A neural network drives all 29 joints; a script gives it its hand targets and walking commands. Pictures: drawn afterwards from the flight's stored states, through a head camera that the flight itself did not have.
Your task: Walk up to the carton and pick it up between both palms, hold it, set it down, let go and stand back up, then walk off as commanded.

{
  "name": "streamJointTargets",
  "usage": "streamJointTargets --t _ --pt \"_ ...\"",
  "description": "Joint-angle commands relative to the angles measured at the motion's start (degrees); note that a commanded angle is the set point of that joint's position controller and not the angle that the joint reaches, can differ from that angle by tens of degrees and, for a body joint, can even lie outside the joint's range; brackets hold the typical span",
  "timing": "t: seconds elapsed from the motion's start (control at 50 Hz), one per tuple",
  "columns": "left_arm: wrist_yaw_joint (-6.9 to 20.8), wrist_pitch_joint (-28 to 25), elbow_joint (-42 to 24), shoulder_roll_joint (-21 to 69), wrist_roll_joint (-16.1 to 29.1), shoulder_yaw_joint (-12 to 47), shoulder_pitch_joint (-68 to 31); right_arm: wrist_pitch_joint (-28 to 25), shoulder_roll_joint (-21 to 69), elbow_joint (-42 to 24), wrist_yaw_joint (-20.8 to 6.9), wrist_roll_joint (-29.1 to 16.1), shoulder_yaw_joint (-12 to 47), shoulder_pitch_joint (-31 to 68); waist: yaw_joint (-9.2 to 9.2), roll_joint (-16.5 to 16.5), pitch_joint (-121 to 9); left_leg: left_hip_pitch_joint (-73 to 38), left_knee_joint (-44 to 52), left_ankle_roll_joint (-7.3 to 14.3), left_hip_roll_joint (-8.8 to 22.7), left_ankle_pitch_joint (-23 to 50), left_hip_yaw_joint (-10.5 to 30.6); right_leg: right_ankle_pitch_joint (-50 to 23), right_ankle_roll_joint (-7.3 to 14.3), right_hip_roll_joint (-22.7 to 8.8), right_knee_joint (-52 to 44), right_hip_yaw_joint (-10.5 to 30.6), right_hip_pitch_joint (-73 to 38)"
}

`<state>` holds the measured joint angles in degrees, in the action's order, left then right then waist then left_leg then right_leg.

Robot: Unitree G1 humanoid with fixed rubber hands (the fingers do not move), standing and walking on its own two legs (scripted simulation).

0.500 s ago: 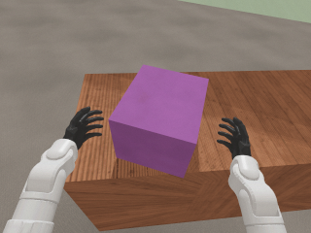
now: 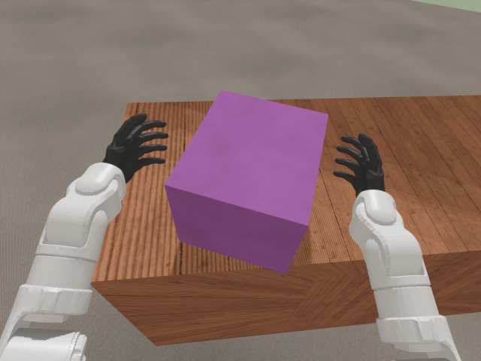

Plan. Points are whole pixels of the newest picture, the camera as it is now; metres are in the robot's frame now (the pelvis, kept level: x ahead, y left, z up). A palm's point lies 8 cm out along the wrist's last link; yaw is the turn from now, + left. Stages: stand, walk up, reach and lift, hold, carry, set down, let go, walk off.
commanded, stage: reach and lift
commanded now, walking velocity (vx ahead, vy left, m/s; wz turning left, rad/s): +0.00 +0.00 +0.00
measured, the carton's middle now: (252, 179) +0.44 -0.01 +0.01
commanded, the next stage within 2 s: none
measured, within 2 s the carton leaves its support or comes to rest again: neither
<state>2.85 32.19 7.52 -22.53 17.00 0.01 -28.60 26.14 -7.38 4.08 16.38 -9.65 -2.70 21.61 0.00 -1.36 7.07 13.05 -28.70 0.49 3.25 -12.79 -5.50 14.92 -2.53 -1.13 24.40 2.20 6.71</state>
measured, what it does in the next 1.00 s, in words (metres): stands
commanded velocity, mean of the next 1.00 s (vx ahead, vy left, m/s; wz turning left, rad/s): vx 0.00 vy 0.00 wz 0.00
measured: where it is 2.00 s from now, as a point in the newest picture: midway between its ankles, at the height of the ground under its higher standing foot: outside the picture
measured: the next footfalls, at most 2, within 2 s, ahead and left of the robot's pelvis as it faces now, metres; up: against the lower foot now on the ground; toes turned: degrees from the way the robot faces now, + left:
none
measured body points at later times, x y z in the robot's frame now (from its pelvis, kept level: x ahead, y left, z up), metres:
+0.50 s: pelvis +0.00 +0.00 +0.00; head +0.05 +0.02 +0.45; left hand +0.41 +0.21 +0.10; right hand +0.38 -0.19 +0.08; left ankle +0.03 +0.11 -0.74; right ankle -0.02 -0.15 -0.74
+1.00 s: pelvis +0.01 +0.01 +0.00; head +0.08 +0.02 +0.44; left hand +0.43 +0.22 +0.05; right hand +0.39 -0.19 +0.03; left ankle +0.03 +0.11 -0.74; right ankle -0.02 -0.15 -0.74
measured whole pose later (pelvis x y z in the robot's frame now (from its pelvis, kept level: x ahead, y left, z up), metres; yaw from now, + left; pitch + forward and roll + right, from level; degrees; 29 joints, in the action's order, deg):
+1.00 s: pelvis +0.01 +0.01 +0.00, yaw +0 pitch +11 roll -2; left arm 3.5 1.1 42.2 -21.5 17.0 0.8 -34.5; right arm -3.6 -5.7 37.5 15.1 -9.6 -3.4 27.9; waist -2.5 0.2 -2.1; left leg 28.5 -29.3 0.5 3.3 -11.4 -5.4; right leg 13.2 -2.9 -1.1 24.2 2.2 21.7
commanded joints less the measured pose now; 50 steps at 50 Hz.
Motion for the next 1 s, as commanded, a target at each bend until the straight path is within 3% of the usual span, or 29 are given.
streamJointTargets --t 0.0,0.02,0.04,0.12,0.16,0.18,0.2,0.24,0.26,0.28,0.3,0.34,0.4,0.42,0.44,0.46,0.48,0.5,0.52,0.58,0.62,0.72,0.74,0.76,0.8,0.82,0.86,0.9,0.98 --pt "0.14 -3.45 -1.75 -17.43 -0.76 -10.15 -31.99 -4.67 -10.37 -3.42 0.82 -6.12 -8.83 27.60 -6.46 5.08 -39.00 -16.39 3.52 -1.60 -3.22 23.64 3.13 -30.98 0.55 2.86 -3.57 -2.59 -0.05" --pt "-0.12 -3.53 -2.69 -17.68 -0.69 -9.31 -36.64 -4.79 -12.66 -2.00 1.04 -4.64 -11.35 30.16 -9.57 5.70 -37.69 -16.90 3.69 -2.35 -2.43 23.41 3.59 -29.38 0.80 3.23 -3.60 -3.62 1.28" --pt "-0.31 -4.13 -5.28 -17.91 -0.44 -9.72 -37.51 -5.33 -11.60 -4.90 1.09 -4.67 -10.95 31.62 -7.23 6.57 -40.20 -17.40 3.46 -2.23 -2.31 24.68 3.89 -29.34 0.63 2.76 -3.61 -3.83 2.12" --pt "-0.09 -5.08 0.92 -16.75 0.19 -7.88 -36.76 -6.43 -11.09 0.00 0.35 -4.11 -10.07 32.14 -9.83 4.99 -42.47 -17.57 2.30 -2.30 -3.10 26.71 3.26 -33.44 0.78 3.17 -3.26 -3.63 1.91" --pt "0.14 -5.10 3.14 -16.29 -0.94 -8.90 -37.38 -7.66 -12.17 1.36 0.35 -3.22 -10.66 32.74 -8.71 5.84 -42.11 -19.17 1.12 -2.64 -2.88 29.15 3.63 -33.58 0.25 3.53 -3.24 -3.91 2.94" --pt "-0.21 -6.02 0.33 -15.64 -1.72 -8.23 -37.41 -8.01 -10.01 0.90 0.61 -3.20 -11.20 31.52 -10.58 7.57 -44.66 -21.11 1.42 -2.76 -2.19 31.19 4.52 -33.32 0.42 3.61 -3.13 -4.03 3.22" --pt "0.01 -6.45 0.18 -15.85 -0.92 -8.11 -39.21 -8.36 -9.17 -0.44 0.02 -3.33 -9.64 33.30 -8.26 6.41 -44.47 -20.26 1.31 -2.87 -2.74 30.72 3.24 -33.78 0.14 3.65 -3.40 -4.07 2.82" --pt "0.19 -7.67 7.63 -16.50 -1.44 -8.25 -39.34 -8.22 -9.92 7.49 -0.02 -2.38 -9.71 33.79 -9.69 5.20 -39.18 -17.13 2.40 -2.39 -2.56 26.65 3.51 -30.79 0.02 2.99 -3.48 -4.30 4.18" --pt "0.63 -8.31 9.36 -15.50 -1.72 -7.77 -38.29 -9.17 -8.94 7.67 -0.02 -2.19 -9.12 33.06 -9.10 3.77 -40.21 -17.77 1.86 -2.03 -2.26 26.59 4.10 -30.23 0.33 3.33 -3.51 -3.74 4.05" --pt "0.33 -9.95 1.86 -15.46 -2.01 -7.10 -38.83 -10.62 -9.08 3.10 0.01 -3.01 -8.89 32.02 -8.53 6.54 -47.90 -20.13 1.61 -2.79 -2.38 30.48 3.39 -33.05 0.68 3.73 -2.84 -4.08 2.96" --pt "0.10 -9.89 7.32 -14.55 -2.23 -7.29 -38.46 -11.14 -8.92 5.61 -0.35 -2.69 -9.05 32.98 -9.80 5.40 -43.90 -19.93 0.66 -2.47 -2.60 30.26 3.78 -32.69 0.31 3.87 -3.29 -4.19 5.44" --pt "0.49 -11.33 10.93 -13.24 -3.08 -8.21 -35.50 -12.26 -6.80 8.98 -0.39 -2.87 -6.68 31.05 -7.84 6.04 -42.38 -18.33 0.79 -2.03 -3.15 28.71 3.14 -33.23 0.55 3.14 -3.27 -3.78 4.29" --pt "0.32 -14.89 9.57 -11.80 -3.53 -6.54 -37.51 -15.95 -7.50 9.63 -0.63 -1.38 -7.88 31.43 -8.81 7.10 -45.76 -21.48 -1.43 -3.03 -2.41 34.67 3.74 -33.38 0.14 4.23 -2.35 -4.53 7.00" --pt "0.57 -16.10 13.00 -11.88 -2.47 -6.10 -36.43 -16.60 -4.98 10.67 -0.63 -2.50 -5.46 31.56 -7.29 5.22 -42.73 -18.82 -0.62 -2.56 -2.43 31.31 3.31 -31.04 -0.02 3.55 -2.92 -3.93 7.63" --pt "0.72 -18.10 18.38 -11.97 -3.04 -6.56 -35.71 -17.93 -4.41 13.08 -0.49 -1.13 -5.46 31.83 -7.61 3.97 -43.11 -16.15 -1.06 -1.76 -2.92 27.75 3.20 -30.59 0.22 3.28 -2.19 -4.13 7.05" --pt "0.31 -19.34 10.29 -11.30 -1.47 -4.18 -36.22 -19.73 -6.80 7.96 -0.33 -2.14 -6.22 31.47 -9.37 5.40 -50.30 -20.14 -1.50 -2.23 -2.84 32.21 3.36 -34.63 0.27 3.84 -2.25 -4.42 5.22" --pt "0.48 -20.45 17.15 -10.03 -1.56 -4.05 -34.52 -20.53 -5.47 12.92 -0.91 -1.54 -6.16 30.08 -9.68 4.57 -45.55 -18.95 -2.02 -2.03 -2.78 30.27 4.00 -31.68 0.28 3.87 -2.66 -4.28 8.21" --pt "0.09 -21.97 14.70 -9.30 -2.15 -2.40 -38.92 -21.70 -6.07 11.59 -1.10 -1.71 -6.24 32.29 -9.43 7.45 -49.85 -21.04 -2.21 -2.85 -2.25 30.88 4.51 -29.60 0.28 4.39 -2.91 -4.95 10.78" --pt "0.24 -22.84 19.65 -7.88 -1.59 -0.82 -37.48 -21.81 -5.69 17.79 -1.65 -1.57 -6.02 31.79 -11.21 8.20 -45.71 -21.54 -2.98 -3.36 -1.79 32.09 5.15 -26.05 1.10 4.60 -3.63 -5.31 14.37" --pt "-0.21 -26.50 22.50 -7.63 -1.01 -0.74 -38.97 -24.51 -4.82 18.63 -2.67 -1.59 -4.67 35.26 -8.50 8.95 -49.79 -20.90 -3.98 -4.16 -1.64 29.85 5.42 -22.11 1.63 3.84 -3.37 -5.13 15.32" --pt "-0.11 -29.61 24.72 -7.29 -0.75 1.13 -40.84 -26.28 -5.57 18.91 -2.65 -1.38 -6.35 36.95 -9.94 7.34 -52.21 -19.69 -4.14 -3.81 -1.43 26.58 5.88 -20.11 1.38 4.29 -3.36 -5.48 17.98" --pt "0.49 -33.93 24.56 -7.03 0.46 2.59 -40.48 -30.41 -3.89 21.24 -1.75 -0.84 -3.24 35.18 -10.94 8.09 -57.52 -20.07 -6.74 -3.91 -2.04 32.57 5.50 -29.97 1.26 3.79 -1.78 -5.18 15.48" --pt "0.94 -34.24 30.47 -5.86 0.65 3.26 -39.32 -30.21 -3.54 24.04 -1.77 -1.74 -2.24 35.57 -10.86 6.58 -54.07 -18.53 -7.06 -3.96 -2.14 30.01 5.42 -28.59 1.15 3.85 -1.61 -4.44 16.82" --pt "0.61 -34.79 27.10 -6.04 -0.79 2.41 -39.13 -30.89 -3.63 25.01 -1.78 -2.22 -1.17 34.58 -9.78 8.78 -54.19 -19.74 -7.02 -4.60 -2.12 32.87 5.34 -29.48 1.52 3.86 -1.36 -4.81 15.32" --pt "1.31 -35.00 33.69 -6.98 -1.59 1.33 -37.96 -31.47 -4.49 28.12 -1.56 -2.97 -0.64 33.39 -9.06 7.50 -52.97 -17.15 -6.94 -3.70 -2.43 28.60 5.04 -28.52 1.20 3.92 -2.06 -5.15 16.91" --pt "0.99 -35.85 26.84 -4.99 -1.71 2.36 -37.23 -32.35 -3.45 26.22 -1.66 -3.31 0.28 31.05 -8.33 10.27 -55.79 -20.00 -6.85 -4.40 -2.48 32.41 4.96 -30.71 1.51 3.83 -2.09 -4.73 15.15" --pt "1.36 -35.99 30.80 -4.23 -2.62 1.33 -34.27 -33.08 -1.14 28.60 -1.92 -2.92 1.46 29.46 -8.70 8.30 -53.53 -19.47 -7.74 -4.15 -2.28 33.12 5.55 -31.09 1.27 3.85 -2.25 -4.72 16.93" --pt "1.47 -35.77 29.82 -2.52 -3.16 3.19 -36.92 -34.39 -2.97 29.45 -1.03 -2.58 -0.82 32.42 -10.32 11.69 -53.75 -21.55 -7.44 -5.31 -1.98 35.39 5.61 -29.96 2.01 4.16 -3.42 -5.36 19.02" --pt "0.76 -36.33 28.67 -3.11 -3.74 1.19 -35.47 -35.76 -1.74 28.50 -1.43 -2.29 0.82 31.42 -9.08 10.06 -58.60 -21.04 -9.90 -5.88 -2.07 40.23 5.72 -32.88 1.77 4.74 -1.95 -5.81 18.94"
